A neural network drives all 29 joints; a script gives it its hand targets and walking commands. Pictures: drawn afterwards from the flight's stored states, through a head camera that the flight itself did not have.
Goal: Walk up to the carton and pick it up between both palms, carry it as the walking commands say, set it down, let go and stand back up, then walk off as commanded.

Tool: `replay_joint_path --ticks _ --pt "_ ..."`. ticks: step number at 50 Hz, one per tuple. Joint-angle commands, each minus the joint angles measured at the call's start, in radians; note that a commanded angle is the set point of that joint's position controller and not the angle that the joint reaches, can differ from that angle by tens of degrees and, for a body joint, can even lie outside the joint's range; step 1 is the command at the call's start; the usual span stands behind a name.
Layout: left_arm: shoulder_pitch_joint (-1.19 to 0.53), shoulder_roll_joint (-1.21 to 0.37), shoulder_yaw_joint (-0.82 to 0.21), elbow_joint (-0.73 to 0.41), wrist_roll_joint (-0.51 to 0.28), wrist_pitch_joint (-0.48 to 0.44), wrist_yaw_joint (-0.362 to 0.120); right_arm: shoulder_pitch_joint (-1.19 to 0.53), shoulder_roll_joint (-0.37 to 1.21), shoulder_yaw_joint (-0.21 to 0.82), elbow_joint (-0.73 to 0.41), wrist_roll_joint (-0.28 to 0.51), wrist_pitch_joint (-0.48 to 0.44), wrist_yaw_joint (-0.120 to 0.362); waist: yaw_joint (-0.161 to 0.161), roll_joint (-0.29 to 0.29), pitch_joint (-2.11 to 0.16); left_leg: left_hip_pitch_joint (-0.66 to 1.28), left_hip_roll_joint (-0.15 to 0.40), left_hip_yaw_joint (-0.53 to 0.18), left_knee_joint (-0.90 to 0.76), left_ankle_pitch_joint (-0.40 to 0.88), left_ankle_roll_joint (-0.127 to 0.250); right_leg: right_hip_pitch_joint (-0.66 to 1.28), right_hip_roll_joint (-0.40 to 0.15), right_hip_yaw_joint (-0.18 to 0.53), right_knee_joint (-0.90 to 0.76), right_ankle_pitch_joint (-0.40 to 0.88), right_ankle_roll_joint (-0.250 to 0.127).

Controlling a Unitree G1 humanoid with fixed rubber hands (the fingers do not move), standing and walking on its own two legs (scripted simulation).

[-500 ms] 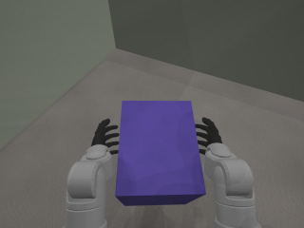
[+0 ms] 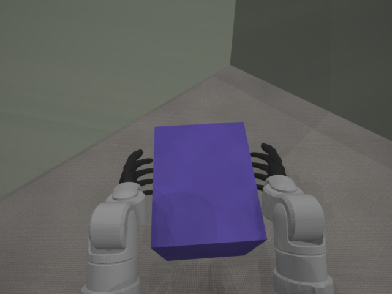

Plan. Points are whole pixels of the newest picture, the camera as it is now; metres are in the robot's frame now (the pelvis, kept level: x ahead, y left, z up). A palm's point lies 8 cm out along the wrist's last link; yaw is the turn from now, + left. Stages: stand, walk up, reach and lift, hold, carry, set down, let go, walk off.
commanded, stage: carry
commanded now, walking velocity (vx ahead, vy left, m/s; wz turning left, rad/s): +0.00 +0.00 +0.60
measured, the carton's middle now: (202, 195) +0.31 -0.01 +0.02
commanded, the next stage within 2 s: none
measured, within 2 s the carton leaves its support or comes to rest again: neither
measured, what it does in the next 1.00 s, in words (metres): walks backwards, turning left: left foot, then right foot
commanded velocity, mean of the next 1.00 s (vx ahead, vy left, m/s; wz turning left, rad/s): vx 0.00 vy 0.00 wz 0.60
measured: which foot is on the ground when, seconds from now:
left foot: up 0.00-0.00, down 0.02-0.44, up 0.46-0.80, down 0.82-1.00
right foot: down 0.00-0.02, up 0.04-0.40, down 0.42-0.82, up 0.84-1.00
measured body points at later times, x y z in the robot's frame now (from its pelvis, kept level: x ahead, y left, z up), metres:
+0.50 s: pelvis -0.05 +0.00 +0.01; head -0.03 -0.02 +0.46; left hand +0.21 +0.20 +0.10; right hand +0.28 -0.06 +0.09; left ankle -0.02 +0.10 -0.69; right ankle -0.03 -0.09 -0.72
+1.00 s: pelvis -0.13 +0.04 +0.00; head -0.11 +0.07 +0.45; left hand +0.03 +0.33 +0.07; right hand +0.20 +0.12 +0.08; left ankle -0.14 +0.13 -0.72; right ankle -0.06 -0.09 -0.66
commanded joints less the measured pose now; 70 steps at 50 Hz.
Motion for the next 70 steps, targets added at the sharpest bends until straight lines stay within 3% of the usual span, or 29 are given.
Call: replay_joint_path --ticks 1,2,3,5,8,19,21,22,23,24,25,26,29,34,38,40,41,42,43,45,47,56,61,63,64,65,66,67,70 --pt "-0.268 -0.989 -0.464 -0.09 -0.299 -0.025 -0.206 -0.215 0.995 0.468 -0.025 0.305 -0.021 0.228 -0.009 0.015 -0.311 0.314 0.133 -0.188 -0.217 0.416 0.055 -0.021 -0.072 0.124 0.142 0.191 0.06" --pt "-0.321 -0.994 -0.506 -0.139 -0.32 -0.021 -0.212 -0.169 0.991 0.438 0.004 0.287 -0.031 0.229 -0.019 0.361 -0.309 0.458 0.367 -0.578 -0.154 1.055 0.203 -0.331 0.097 0.108 0.36 -0.309 0.119" --pt "-0.444 -1.0 -0.496 -0.098 -0.321 -0.04 -0.208 -0.319 0.98 0.433 -0.013 0.305 -0.048 0.234 -0.009 0.264 -0.331 0.495 0.349 -0.507 -0.101 1.214 0.244 -0.368 0.092 0.232 0.462 -0.339 0.101" --pt "-0.383 -1.065 -0.546 -0.154 -0.362 -0.047 -0.223 -0.206 1.035 0.439 -0.036 0.292 -0.061 0.246 -0.005 0.133 -0.347 0.443 0.274 -0.388 -0.118 0.903 0.222 -0.347 0.088 0.304 0.483 -0.222 0.1" --pt "-0.414 -1.094 -0.571 -0.172 -0.374 -0.072 -0.227 -0.268 1.054 0.459 -0.094 0.3 -0.097 0.25 -0.001 0.129 -0.357 0.376 0.216 -0.334 -0.162 0.71 0.213 -0.293 0.114 0.287 0.441 -0.104 0.103" --pt "-0.279 -1.026 -0.506 -0.104 -0.32 -0.05 -0.206 -0.213 0.997 0.487 -0.096 0.296 -0.065 0.239 -0.004 0.156 -0.358 0.254 0.175 -0.456 -0.197 0.574 0.184 -0.042 0.217 0.267 -0.042 -0.052 0.066" --pt "-0.265 -1.031 -0.485 -0.089 -0.313 -0.043 -0.209 -0.206 1.0 0.492 -0.091 0.293 -0.056 0.235 0.014 0.106 -0.38 0.116 0.121 -0.385 -0.142 0.454 0.126 0.197 0.163 0.25 -0.279 0.09 0.053" --pt "-0.267 -1.021 -0.473 -0.075 -0.308 -0.042 -0.212 -0.213 0.996 0.492 -0.083 0.289 -0.053 0.233 0.025 -0.012 -0.362 -0.08 0.047 -0.327 -0.072 0.232 0.069 0.355 0.034 0.383 -0.351 0.09 0.002" --pt "-0.266 -1.024 -0.463 -0.057 -0.298 -0.047 -0.215 -0.246 0.995 0.514 -0.112 0.293 -0.047 0.24 0.029 -0.325 -0.296 -0.285 -0.096 -0.168 0.161 -0.123 0.017 0.351 -0.244 0.672 -0.413 0.332 -0.133" --pt "-0.494 -1.021 -0.458 -0.044 -0.314 -0.063 -0.208 -0.501 0.977 0.506 -0.091 0.311 -0.066 0.233 0.019 -0.247 -0.241 -0.339 -0.052 -0.134 0.428 -0.284 0.003 0.287 -0.319 0.628 -0.372 0.57 -0.211" --pt "-0.405 -1.035 -0.452 -0.051 -0.308 -0.063 -0.211 -0.424 0.997 0.52 -0.084 0.325 -0.062 0.235 0.018 -0.109 -0.225 -0.312 -0.034 -0.148 0.54 -0.253 0.005 0.226 -0.269 0.548 -0.342 0.61 -0.208" --pt "-0.275 -1.045 -0.438 -0.057 -0.292 -0.055 -0.218 -0.303 1.028 0.537 -0.085 0.33 -0.053 0.239 0.015 -0.071 -0.241 -0.303 -0.015 -0.148 0.591 -0.176 0.009 0.237 -0.207 0.45 -0.327 0.591 -0.174" --pt "-0.362 -1.019 -0.417 -0.064 -0.288 -0.064 -0.212 -0.369 1.037 0.534 -0.064 0.339 -0.055 0.234 0.014 -0.183 -0.23 -0.308 0.006 -0.084 0.494 -0.053 -0.013 0.314 -0.09 0.278 -0.281 0.572 -0.099" --pt "-0.295 -0.986 -0.406 -0.034 -0.273 -0.042 -0.203 -0.299 1.028 0.508 -0.019 0.32 -0.036 0.217 0.025 -0.202 -0.25 -0.167 -0.014 -0.016 0.247 -0.092 -0.013 0.265 -0.128 0.215 -0.232 0.624 -0.113" --pt "-0.298 -0.989 -0.416 -0.011 -0.269 -0.032 -0.201 -0.302 1.02 0.486 0.007 0.311 -0.021 0.225 0.03 -0.245 -0.267 -0.062 -0.037 0.021 0.016 -0.07 0.004 0.277 -0.165 0.184 -0.166 0.627 -0.074" --pt "-0.28 -1.009 -0.432 -0.007 -0.271 -0.029 -0.201 -0.261 1.022 0.471 0.025 0.302 -0.019 0.234 0.005 -0.111 -0.295 0.152 -0.002 -0.034 -0.249 0.14 0.02 0.165 -0.119 0.119 -0.013 0.46 0.022" --pt "-0.291 -1.006 -0.443 -0.007 -0.273 -0.028 -0.2 -0.245 1.014 0.458 0.04 0.297 -0.02 0.238 -0.006 0.005 -0.282 0.314 0.129 -0.19 -0.245 0.367 0.048 -0.04 -0.077 0.128 0.083 0.158 0.074" --pt "-0.381 -1.011 -0.489 -0.055 -0.299 -0.025 -0.208 -0.234 1.006 0.428 0.067 0.276 -0.034 0.238 -0.022 0.34 -0.275 0.428 0.367 -0.584 -0.198 0.924 0.189 -0.331 0.086 0.102 0.3 -0.294 0.134" --pt "-0.554 -1.021 -0.485 -0.014 -0.31 -0.047 -0.203 -0.411 0.997 0.42 0.054 0.291 -0.055 0.238 -0.009 0.244 -0.292 0.435 0.344 -0.509 -0.137 1.101 0.236 -0.343 0.079 0.23 0.417 -0.309 0.115" --pt "-0.498 -1.083 -0.54 -0.077 -0.357 -0.055 -0.218 -0.296 1.048 0.42 0.036 0.277 -0.066 0.248 -0.003 0.14 -0.324 0.375 0.257 -0.377 -0.155 0.77 0.211 -0.309 0.076 0.298 0.469 -0.189 0.109" --pt "-0.507 -1.109 -0.562 -0.096 -0.37 -0.065 -0.223 -0.301 1.069 0.42 0.01 0.277 -0.085 0.253 -0.002 0.136 -0.345 0.353 0.212 -0.328 -0.176 0.638 0.205 -0.289 0.092 0.288 0.458 -0.103 0.107" --pt "-0.385 -1.057 -0.525 -0.071 -0.324 -0.062 -0.201 -0.268 1.014 0.448 -0.032 0.284 -0.078 0.246 -0.01 0.144 -0.379 0.339 0.199 -0.473 -0.223 0.552 0.203 -0.179 0.182 0.283 0.197 -0.105 0.09" --pt "-0.317 -1.062 -0.485 -0.046 -0.311 -0.05 -0.199 -0.254 1.026 0.477 -0.053 0.294 -0.059 0.245 0.001 0.136 -0.389 0.255 0.15 -0.479 -0.248 0.496 0.149 0.042 0.211 0.255 -0.145 -0.039 0.057" --pt "-0.324 -1.06 -0.464 -0.032 -0.306 -0.046 -0.203 -0.263 1.023 0.481 -0.046 0.289 -0.055 0.239 0.018 0.063 -0.39 0.028 0.074 -0.387 -0.217 0.284 0.065 0.345 0.121 0.269 -0.337 0.074 0.034" --pt "-0.338 -1.057 -0.456 -0.011 -0.298 -0.053 -0.206 -0.297 1.019 0.497 -0.056 0.29 -0.05 0.245 0.033 -0.189 -0.335 -0.17 -0.063 -0.256 -0.057 0.031 -0.006 0.384 -0.088 0.53 -0.421 0.04 -0.068" --pt "-0.399 -1.072 -0.457 -0.016 -0.307 -0.06 -0.208 -0.393 1.017 0.509 -0.083 0.303 -0.054 0.246 0.034 -0.321 -0.254 -0.305 -0.095 -0.146 0.282 -0.203 -0.006 0.299 -0.295 0.631 -0.449 0.283 -0.191" --pt "-0.633 -1.052 -0.448 0.017 -0.313 -0.079 -0.199 -0.642 0.996 0.498 -0.036 0.32 -0.076 0.237 0.023 -0.159 -0.213 -0.324 -0.047 -0.142 0.463 -0.23 -0.014 0.243 -0.298 0.561 -0.396 0.471 -0.216" --pt "-0.439 -1.055 -0.436 0.015 -0.291 -0.07 -0.206 -0.462 1.024 0.517 -0.025 0.326 -0.065 0.24 0.021 -0.059 -0.219 -0.302 -0.029 -0.153 0.545 -0.177 -0.007 0.215 -0.234 0.463 -0.365 0.502 -0.193" --pt "-0.343 -1.058 -0.413 -0.003 -0.275 -0.062 -0.209 -0.343 1.072 0.523 -0.012 0.333 -0.053 0.242 0.015 -0.169 -0.246 -0.304 0.003 -0.099 0.478 -0.044 -0.015 0.343 -0.096 0.264 -0.257 0.65 -0.104"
